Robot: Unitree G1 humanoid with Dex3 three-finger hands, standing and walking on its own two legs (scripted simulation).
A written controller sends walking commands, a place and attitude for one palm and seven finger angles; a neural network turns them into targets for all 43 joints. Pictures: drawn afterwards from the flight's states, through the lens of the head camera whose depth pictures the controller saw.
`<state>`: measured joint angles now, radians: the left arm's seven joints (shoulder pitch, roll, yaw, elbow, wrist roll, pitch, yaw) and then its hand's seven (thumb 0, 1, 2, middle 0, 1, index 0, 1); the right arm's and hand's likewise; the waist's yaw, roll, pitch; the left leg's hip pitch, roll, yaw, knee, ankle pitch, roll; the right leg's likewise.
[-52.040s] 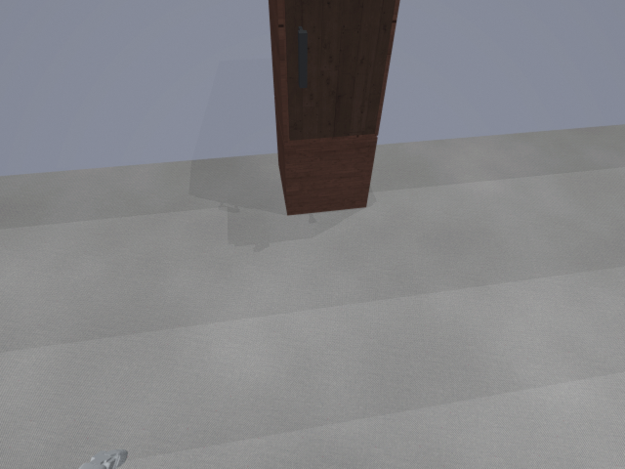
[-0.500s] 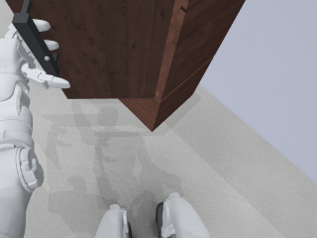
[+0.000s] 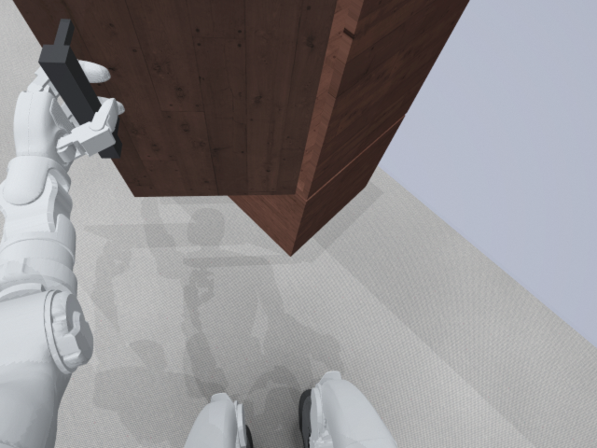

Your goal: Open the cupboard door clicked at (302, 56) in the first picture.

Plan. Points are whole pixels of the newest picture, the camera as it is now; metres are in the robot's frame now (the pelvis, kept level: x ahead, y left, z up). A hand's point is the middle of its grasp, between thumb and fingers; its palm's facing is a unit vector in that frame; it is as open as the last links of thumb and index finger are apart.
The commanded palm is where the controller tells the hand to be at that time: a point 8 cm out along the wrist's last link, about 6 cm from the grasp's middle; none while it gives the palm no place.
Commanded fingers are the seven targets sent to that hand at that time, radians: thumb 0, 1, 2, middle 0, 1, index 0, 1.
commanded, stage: close the thumb around the handle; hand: left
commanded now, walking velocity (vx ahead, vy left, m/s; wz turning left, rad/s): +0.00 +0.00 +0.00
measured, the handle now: (91, 96) +0.56 +0.23 +0.06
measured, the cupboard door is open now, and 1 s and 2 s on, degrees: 49 82 100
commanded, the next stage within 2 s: pull the door open along its arc in 0.12 s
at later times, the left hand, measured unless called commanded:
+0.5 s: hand (105, 142) +0.48 +0.20 +0.06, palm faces +0.02 -1.00 -0.02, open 6.1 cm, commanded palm +0.43 +0.25 +0.06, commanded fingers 0.00 0.90 0.90 -0.40 -1.35 -0.40 -1.35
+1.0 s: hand (171, 239) +0.36 +0.12 +0.06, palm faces +0.42 -0.91 +0.04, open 6.4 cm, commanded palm +0.30 +0.16 +0.06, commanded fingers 0.00 0.90 0.90 -0.40 -1.35 -0.40 -1.35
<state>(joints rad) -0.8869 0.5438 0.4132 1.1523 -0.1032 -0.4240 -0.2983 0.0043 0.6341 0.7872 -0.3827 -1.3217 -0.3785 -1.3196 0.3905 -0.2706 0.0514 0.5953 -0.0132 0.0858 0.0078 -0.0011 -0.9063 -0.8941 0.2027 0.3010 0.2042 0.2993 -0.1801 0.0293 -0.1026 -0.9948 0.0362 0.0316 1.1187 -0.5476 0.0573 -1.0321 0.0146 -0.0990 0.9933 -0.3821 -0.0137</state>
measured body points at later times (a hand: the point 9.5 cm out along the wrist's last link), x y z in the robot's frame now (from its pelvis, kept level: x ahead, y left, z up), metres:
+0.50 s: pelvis +0.00 -0.01 +0.01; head +0.14 +0.01 +0.43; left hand +0.48 +0.26 +0.06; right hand +0.01 -0.27 -0.10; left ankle -0.02 +0.08 -0.66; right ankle +0.04 -0.12 -0.66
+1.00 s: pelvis +0.00 -0.02 +0.02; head +0.08 -0.03 +0.46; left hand +0.33 +0.17 +0.06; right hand +0.17 -0.24 -0.09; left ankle -0.02 +0.08 -0.66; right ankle +0.04 -0.12 -0.66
